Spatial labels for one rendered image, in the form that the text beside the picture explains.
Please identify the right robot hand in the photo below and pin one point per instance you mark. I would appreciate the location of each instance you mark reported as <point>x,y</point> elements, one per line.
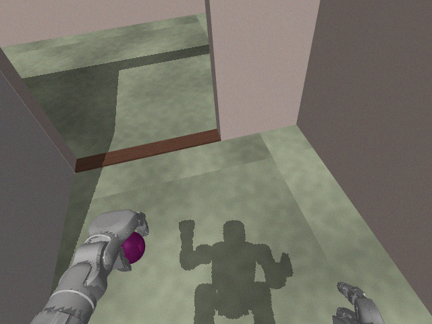
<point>366,311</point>

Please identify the ball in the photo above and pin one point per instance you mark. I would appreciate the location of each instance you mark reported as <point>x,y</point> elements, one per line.
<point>134,247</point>

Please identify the left robot hand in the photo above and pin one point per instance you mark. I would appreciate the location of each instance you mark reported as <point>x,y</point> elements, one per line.
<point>120,224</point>

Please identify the left robot arm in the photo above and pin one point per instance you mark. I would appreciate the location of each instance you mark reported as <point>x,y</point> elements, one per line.
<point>83,284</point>

